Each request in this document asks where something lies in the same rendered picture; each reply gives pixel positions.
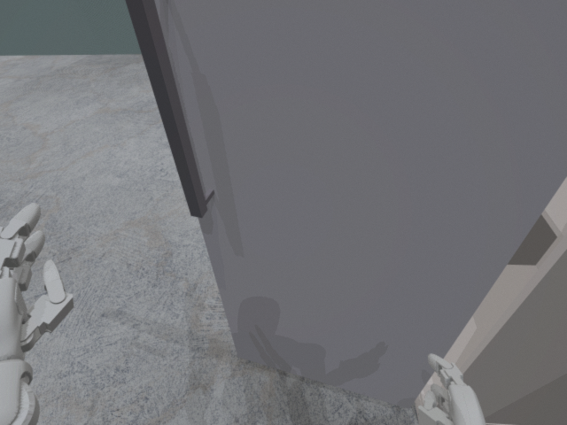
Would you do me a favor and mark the left robot hand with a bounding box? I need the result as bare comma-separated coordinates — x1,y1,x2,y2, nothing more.
0,203,74,361

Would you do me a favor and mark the robot left forearm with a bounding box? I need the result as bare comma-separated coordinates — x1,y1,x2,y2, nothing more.
0,359,40,425

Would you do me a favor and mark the right robot hand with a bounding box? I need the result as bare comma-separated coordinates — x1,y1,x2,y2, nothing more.
418,353,486,425

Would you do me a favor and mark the fridge door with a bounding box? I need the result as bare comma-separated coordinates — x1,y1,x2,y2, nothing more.
154,0,567,409

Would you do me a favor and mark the handle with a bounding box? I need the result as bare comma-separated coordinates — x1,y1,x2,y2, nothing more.
126,0,214,218

